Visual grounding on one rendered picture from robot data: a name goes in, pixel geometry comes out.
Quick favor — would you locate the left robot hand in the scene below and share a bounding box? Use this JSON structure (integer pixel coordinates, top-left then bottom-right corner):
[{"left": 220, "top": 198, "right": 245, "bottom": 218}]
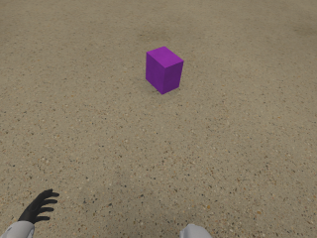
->
[{"left": 17, "top": 188, "right": 59, "bottom": 224}]

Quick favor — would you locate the robot left forearm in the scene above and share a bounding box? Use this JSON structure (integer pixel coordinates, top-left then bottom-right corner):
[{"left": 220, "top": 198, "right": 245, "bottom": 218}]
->
[{"left": 0, "top": 220, "right": 35, "bottom": 238}]

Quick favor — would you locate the right robot thigh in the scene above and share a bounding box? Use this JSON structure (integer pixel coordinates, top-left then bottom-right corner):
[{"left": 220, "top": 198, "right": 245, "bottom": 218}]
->
[{"left": 179, "top": 225, "right": 212, "bottom": 238}]

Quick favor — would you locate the carton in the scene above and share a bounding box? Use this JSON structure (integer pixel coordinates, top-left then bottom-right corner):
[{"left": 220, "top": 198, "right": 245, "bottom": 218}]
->
[{"left": 146, "top": 47, "right": 184, "bottom": 95}]

